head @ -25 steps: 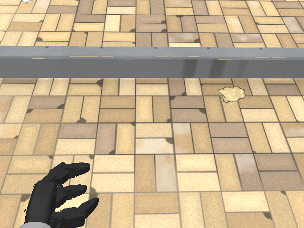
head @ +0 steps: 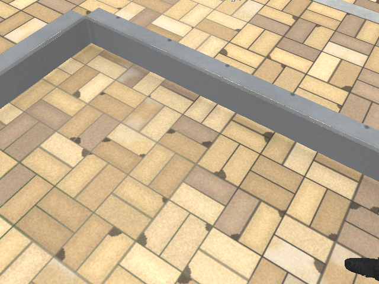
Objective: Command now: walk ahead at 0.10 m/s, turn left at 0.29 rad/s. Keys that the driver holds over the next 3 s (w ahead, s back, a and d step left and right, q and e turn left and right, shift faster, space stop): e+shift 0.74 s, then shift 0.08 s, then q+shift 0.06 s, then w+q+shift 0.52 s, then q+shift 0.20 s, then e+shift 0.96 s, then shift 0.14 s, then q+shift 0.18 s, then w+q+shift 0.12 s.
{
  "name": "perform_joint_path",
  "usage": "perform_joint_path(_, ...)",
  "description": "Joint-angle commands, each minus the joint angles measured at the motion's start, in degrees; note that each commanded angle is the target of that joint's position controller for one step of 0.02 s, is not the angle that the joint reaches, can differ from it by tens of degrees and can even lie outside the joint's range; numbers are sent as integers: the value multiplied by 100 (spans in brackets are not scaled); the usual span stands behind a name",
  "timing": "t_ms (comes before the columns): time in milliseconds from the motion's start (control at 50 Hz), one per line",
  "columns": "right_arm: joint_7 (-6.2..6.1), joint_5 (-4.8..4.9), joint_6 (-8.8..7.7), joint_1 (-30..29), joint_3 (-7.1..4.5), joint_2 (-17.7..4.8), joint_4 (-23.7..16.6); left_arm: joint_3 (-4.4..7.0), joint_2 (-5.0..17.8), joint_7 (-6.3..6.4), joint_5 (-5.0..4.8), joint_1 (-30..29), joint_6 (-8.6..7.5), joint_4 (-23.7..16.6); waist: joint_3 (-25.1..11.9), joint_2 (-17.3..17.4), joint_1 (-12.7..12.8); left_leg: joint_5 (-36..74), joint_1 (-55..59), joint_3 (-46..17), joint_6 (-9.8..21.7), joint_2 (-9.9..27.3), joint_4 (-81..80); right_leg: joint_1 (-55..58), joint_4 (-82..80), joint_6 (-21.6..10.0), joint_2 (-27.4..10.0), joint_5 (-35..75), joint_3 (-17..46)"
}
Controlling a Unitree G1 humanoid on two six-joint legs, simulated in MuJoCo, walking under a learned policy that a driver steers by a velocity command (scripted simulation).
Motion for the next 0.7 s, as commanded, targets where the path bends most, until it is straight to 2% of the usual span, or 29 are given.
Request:
perform_joint_path(20, -133, -158, -111, 794, -324, -1137, -290, -131, 91, -71, 318, 106, -86, -357, -1364, 1183, -330, 3513, 2900, -1711, 796, 1336, -864, -1315, 1707, -121, -220, -625, 141)
perform_joint_path(40, -146, -273, -147, 551, -122, -764, -386, -219, 45, -100, 287, 247, -11, -359, -1838, 1540, -347, 3258, 2769, -2495, 1797, 2281, -1076, -1828, 2643, 154, 39, -2439, 778)
perform_joint_path(60, -87, -293, -207, 634, -10, -365, -243, -131, 395, -88, 117, 6, 84, -283, -1761, 891, -579, 2441, 2266, -2133, 1750, 1953, -1262, -1653, 2906, 196, -107, -2248, 1196)
perform_joint_path(80, -58, -272, -270, 498, 11, -309, -79, -105, 420, -63, 18, -73, 166, -274, -1385, 796, -459, 1836, 2012, -1652, 1440, 1618, -1296, -1696, 2892, 179, -120, -2078, 1270)
perform_joint_path(100, -57, -244, -303, 266, -12, -378, -15, -94, 400, 3, 39, -25, 244, -158, -1217, 674, -390, 1392, 1742, -1331, 1207, 1456, -1372, -1621, 2813, 198, -140, -1833, 1337)
perform_joint_path(120, -93, -227, -315, 26, -47, -469, 10, -49, 505, 58, 91, 51, 315, -106, -1065, 768, -313, 1361, 1338, -1065, 1132, 1412, -1433, -1385, 2899, 263, -94, -1525, 1343)
perform_joint_path(140, -151, -233, -299, -111, -109, -642, 26, 3, 606, 80, 85, 152, 357, -91, -953, 826, -222, 1498, 1037, -836, 1148, 1362, -1465, -1241, 3150, 316, 18, -1318, 1195)
perform_joint_path(160, -211, -226, -278, -126, -144, -681, 41, 39, 636, 103, 59, 208, 378, -101, -943, 812, -217, 1500, 1052, -724, 1195, 1388, -1498, -1327, 3339, 341, 86, -1214, 1100)
perform_joint_path(220, -357, -176, -236, -86, -125, -404, 138, -6, 313, 128, 19, 55, 445, -232, -914, 681, -324, 1044, 1314, -486, 1208, 1526, -1540, -1591, 3090, 306, -37, -974, 1066)
perform_joint_path(260, -418, -174, -215, -68, -161, -388, 215, -57, 139, 82, 44, -140, 470, -395, -948, 713, -394, 995, 1418, -340, 1193, 1625, -1513, -1470, 2625, 227, -108, -935, 992)
perform_joint_path(300, -441, -159, -190, -70, -217, -450, 273, -42, 163, 6, 52, -126, 482, -492, -1061, 780, -386, 1109, 1508, -200, 1141, 1718, -1433, -1182, 2193, 119, -70, -851, 854)
perform_joint_path(340, -441, -71, -173, -113, -272, -523, 343, -1, 220, -79, 62, 24, 501, -542, -1101, 861, -294, 1157, 1573, -56, 983, 1803, -1259, -879, 1669, -45, -10, -727, 710)
perform_joint_path(380, -441, 74, -136, -265, -300, -486, 413, 64, 215, -130, 95, 481, 524, -413, -1079, 678, -31, 716, 1307, 366, 551, 1635, -675, -184, 552, -340, 245, 45, 477)
perform_joint_path(400, -423, 100, -103, -5, -295, -310, 546, 151, 396, -99, 159, 673, 521, -360, -820, 80, -32, -186, 759, 740, 112, 1244, 148, 194, -180, -618, 258, 759, 934)
perform_joint_path(420, -397, -94, -81, 75, -242, -38, 390, 366, 1266, 22, 206, 762, 480, -492, -488, -1905, -245, -2216, -936, 1281, -556, 359, 2079, 812, -725, -1313, -1193, 3012, 3277)
perform_joint_path(440, -412, -178, -139, -753, -215, -48, 47, 347, 1439, -25, 388, 766, 353, -676, -616, -1932, 48, -3249, -1866, 169, -643, -376, 3230, 779, -1055, -2205, -1655, 3528, 4433)
perform_joint_path(460, -425, -109, -172, -907, -248, -176, 31, 343, 1320, -78, 454, 681, 218, -713, -736, -1249, 83, -2937, -2054, -312, -495, -308, 3622, 868, -1161, -2141, -1502, 2758, 4204)
perform_joint_path(480, -453, -56, -198, -798, -290, -260, 114, 330, 1209, -50, 307, 370, 142, -776, -654, -887, -135, -2325, -2115, -488, -378, -218, 3545, 903, -1095, -1808, -1178, 2375, 3816)
perform_joint_path(500, -505, -103, -197, -618, -330, -338, 254, 278, 987, 9, 131, 55, 164, -845, -668, -598, -293, -1865, -2091, -546, -371, -118, 3411, 893, -986, -1520, -991, 2200, 3518)
perform_joint_path(520, -532, -138, -194, -515, -359, -396, 295, 217, 817, 75, 31, -140, 204, -929, -723, -690, -386, -1563, -1913, -585, -398, -111, 3300, 766, -936, -1390, -863, 2222, 3349)
perform_joint_path(560, -481, -112, -232, -390, -350, -294, 328, 167, 674, 171, 40, -87, 277, -1029, -962, -680, -419, -1131, -1667, -594, -463, -293, 3263, 810, -863, -1315, -636, 2379, 3229)
perform_joint_path(620, -437, -77, -296, -432, -290, -169, 337, 207, 769, 251, 38, 113, 320, -1096, -1039, -623, -347, -900, -1668, -693, -555, -480, 2584, 1047, -773, -1291, -484, 2364, 3363)
perform_joint_path(700, -384, -36, -354, -513, -285, -220, 357, 272, 897, 284, 30, 33, 401, -1269, -929, -856, -312, -827, -1404, -827, -651, -635, 1601, 909, -747, -1241, -317, 1664, 3799)
Next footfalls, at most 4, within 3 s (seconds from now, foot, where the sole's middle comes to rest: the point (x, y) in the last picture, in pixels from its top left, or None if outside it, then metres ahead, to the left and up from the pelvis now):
0.40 right None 0.03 -0.14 -0.77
0.96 left None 0.17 0.02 -0.77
1.32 right None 0.19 -0.28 -0.77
1.70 left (231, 244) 0.59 -0.11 -0.77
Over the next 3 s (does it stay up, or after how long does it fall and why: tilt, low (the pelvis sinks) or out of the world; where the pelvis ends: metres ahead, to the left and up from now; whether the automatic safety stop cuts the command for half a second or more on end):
stays up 0.57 -0.26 0.01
